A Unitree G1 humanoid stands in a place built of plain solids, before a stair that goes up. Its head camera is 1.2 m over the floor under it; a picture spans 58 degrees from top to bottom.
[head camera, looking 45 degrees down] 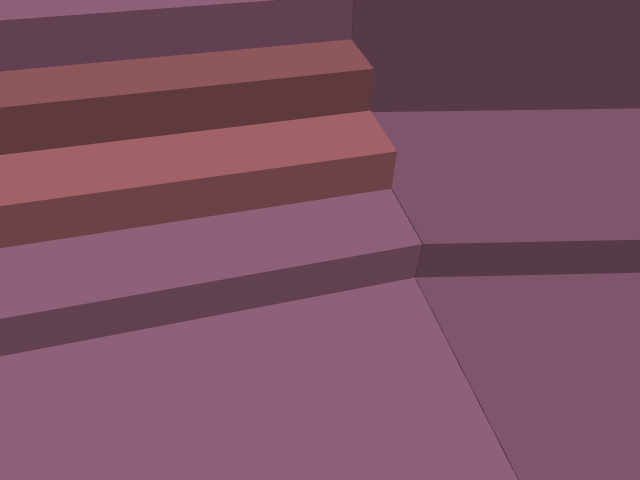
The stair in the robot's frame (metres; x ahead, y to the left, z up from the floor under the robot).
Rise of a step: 0.17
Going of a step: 0.30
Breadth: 1.47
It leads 13 degrees to the left of straight ahead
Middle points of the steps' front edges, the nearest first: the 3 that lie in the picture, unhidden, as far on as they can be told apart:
0.84 0.37 0.17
1.13 0.44 0.34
1.42 0.51 0.51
